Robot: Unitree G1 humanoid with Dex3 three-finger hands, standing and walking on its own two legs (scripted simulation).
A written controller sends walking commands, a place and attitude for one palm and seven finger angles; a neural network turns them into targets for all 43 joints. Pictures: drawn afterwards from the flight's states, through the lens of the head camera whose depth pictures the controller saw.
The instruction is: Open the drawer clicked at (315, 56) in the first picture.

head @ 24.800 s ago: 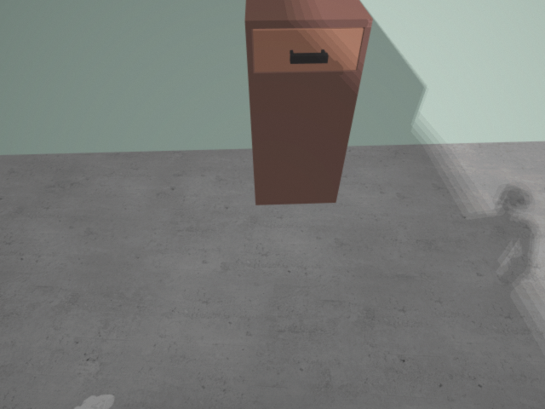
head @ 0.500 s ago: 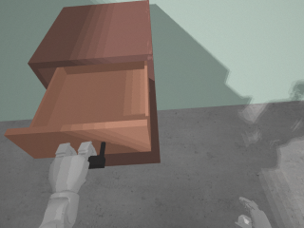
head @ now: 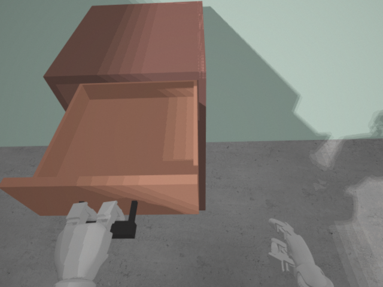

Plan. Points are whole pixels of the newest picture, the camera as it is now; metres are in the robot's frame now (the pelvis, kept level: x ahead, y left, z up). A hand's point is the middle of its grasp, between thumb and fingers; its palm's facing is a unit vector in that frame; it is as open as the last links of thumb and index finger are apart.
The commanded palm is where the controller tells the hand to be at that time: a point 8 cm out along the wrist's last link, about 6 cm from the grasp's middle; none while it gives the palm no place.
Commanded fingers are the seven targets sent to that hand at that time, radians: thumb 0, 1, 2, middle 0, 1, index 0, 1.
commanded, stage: pull the drawer open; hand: left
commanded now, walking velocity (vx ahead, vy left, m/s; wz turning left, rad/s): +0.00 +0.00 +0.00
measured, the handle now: (104, 218) +0.23 +0.21 +0.03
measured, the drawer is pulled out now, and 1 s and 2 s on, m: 0.30 0.30 0.30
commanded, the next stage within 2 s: open the thumb to release the handle in 0.10 s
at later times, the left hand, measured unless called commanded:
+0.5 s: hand (102, 242) +0.19 +0.20 +0.01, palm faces +0.07 -0.07 -0.99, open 7.9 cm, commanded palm +0.16 +0.21 +0.06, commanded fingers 0.00 -0.22 0.42 -0.32 -1.23 -0.32 -1.23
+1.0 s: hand (102, 242) +0.19 +0.20 +0.01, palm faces +0.02 -0.05 -1.00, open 13.7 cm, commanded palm +0.17 +0.20 +0.07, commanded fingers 0.00 -0.50 0.30 -0.30 -1.20 -0.30 -1.20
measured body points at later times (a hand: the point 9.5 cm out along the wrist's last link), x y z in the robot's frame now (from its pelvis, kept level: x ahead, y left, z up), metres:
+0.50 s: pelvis -0.03 -0.01 +0.00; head +0.00 -0.04 +0.45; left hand +0.18 +0.20 +0.07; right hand +0.20 -0.21 -0.10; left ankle -0.09 +0.10 -0.71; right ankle +0.02 -0.11 -0.71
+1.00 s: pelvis -0.05 -0.02 +0.01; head -0.01 -0.06 +0.46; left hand +0.18 +0.20 +0.07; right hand +0.16 -0.24 -0.11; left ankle -0.09 +0.10 -0.71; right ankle +0.02 -0.11 -0.71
